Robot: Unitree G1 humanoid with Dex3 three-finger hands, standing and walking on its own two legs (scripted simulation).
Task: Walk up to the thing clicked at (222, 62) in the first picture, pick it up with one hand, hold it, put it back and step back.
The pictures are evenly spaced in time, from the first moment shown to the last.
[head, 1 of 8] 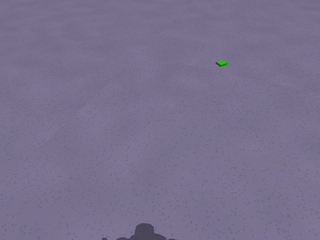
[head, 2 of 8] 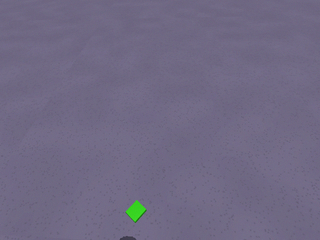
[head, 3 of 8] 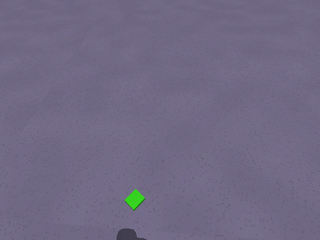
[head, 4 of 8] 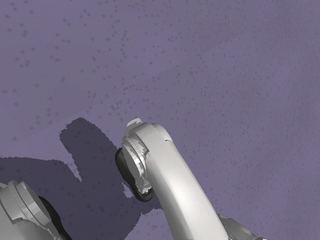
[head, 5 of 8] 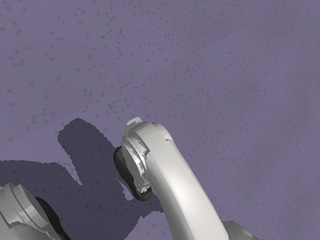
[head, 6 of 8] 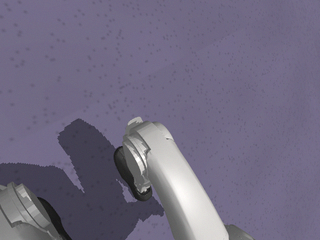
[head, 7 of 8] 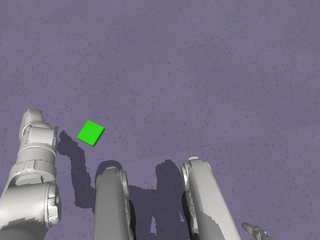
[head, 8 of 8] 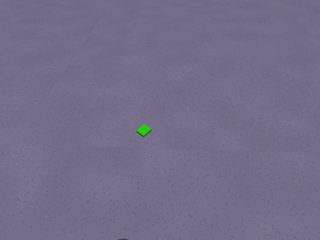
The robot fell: no
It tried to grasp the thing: yes
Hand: left
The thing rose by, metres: 0.00
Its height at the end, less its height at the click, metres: +0.00
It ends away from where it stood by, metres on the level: 0.00
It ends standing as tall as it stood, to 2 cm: yes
